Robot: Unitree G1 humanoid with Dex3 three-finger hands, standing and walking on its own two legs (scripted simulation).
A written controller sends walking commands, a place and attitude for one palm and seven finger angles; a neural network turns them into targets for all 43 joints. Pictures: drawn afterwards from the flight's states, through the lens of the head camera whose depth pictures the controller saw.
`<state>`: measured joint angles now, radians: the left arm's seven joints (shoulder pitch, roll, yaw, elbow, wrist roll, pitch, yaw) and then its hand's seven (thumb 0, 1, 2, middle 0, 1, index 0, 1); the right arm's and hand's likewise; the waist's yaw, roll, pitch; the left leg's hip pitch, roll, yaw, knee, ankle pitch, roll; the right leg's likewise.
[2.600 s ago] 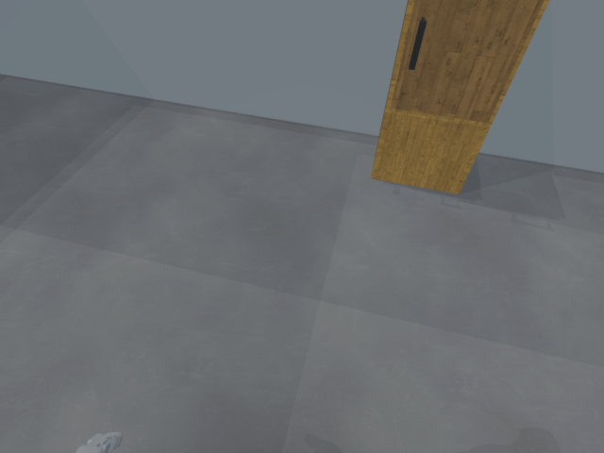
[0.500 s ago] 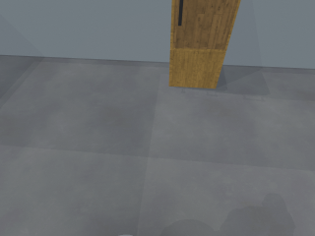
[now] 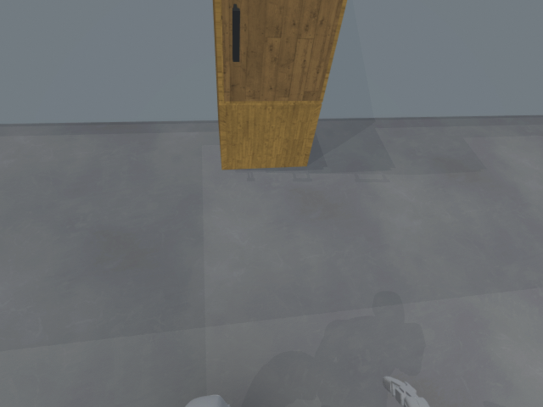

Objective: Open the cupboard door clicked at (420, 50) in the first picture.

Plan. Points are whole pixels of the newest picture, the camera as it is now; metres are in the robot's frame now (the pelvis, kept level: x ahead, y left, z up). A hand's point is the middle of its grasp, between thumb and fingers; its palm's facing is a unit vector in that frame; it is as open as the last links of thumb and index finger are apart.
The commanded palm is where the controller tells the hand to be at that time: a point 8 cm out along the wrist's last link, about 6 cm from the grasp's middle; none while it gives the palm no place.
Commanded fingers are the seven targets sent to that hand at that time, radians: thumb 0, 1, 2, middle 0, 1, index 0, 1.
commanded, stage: walk to a spot facing it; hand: left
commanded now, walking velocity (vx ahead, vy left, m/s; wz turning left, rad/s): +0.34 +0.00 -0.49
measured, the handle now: (235, 33) +1.21 +0.24 -0.05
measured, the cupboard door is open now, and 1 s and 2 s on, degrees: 0 0 0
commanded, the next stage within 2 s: turn to face it in 1.12 s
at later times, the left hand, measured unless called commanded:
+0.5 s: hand (221, 281) +0.36 +0.13 -0.17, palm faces -0.30 -0.95 -0.11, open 7.4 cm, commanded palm none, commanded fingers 0.00 0.90 0.90 -0.20 -0.30 -0.20 -0.30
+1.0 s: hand (217, 223) +0.51 +0.17 -0.17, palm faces -0.34 -0.91 -0.23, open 7.4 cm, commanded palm none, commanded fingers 0.00 0.90 0.90 -0.20 -0.30 -0.20 -0.30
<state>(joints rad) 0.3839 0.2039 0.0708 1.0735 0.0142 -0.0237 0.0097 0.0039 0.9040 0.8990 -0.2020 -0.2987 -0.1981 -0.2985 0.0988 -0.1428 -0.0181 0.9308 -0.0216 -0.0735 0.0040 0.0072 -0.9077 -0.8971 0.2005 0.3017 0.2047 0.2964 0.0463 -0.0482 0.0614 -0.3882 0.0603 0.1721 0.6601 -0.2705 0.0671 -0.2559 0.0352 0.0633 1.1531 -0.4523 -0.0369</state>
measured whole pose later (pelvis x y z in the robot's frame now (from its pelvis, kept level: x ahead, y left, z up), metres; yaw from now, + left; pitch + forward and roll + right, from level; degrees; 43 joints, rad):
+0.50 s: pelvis +0.21 +0.01 +0.00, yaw -15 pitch +1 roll -2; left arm 0.09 0.16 0.06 0.96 0.03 0.03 -0.04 0.00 0.91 0.90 -0.20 -0.30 -0.19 -0.30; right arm 0.53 -0.10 -0.02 1.13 -0.02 -0.06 -0.03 0.01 -0.91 -0.90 0.20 0.30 0.20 0.30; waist -0.06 0.00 0.09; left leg 0.10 0.07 0.42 0.40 -0.48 0.00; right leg -0.52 -0.01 -0.19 0.73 -0.23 -0.06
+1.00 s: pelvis +0.45 -0.03 +0.00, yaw -29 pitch +1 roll -1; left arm 0.38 0.21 0.08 1.02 0.01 -0.03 0.00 0.00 0.91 0.90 -0.20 -0.30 -0.20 -0.30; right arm 0.05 -0.20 -0.04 0.89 -0.02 -0.05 0.00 0.01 -0.92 -0.90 0.20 0.30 0.20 0.30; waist 0.08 -0.01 0.05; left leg -0.43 0.10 0.12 0.58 -0.14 -0.02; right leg -0.14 0.04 0.05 0.64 -0.46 -0.03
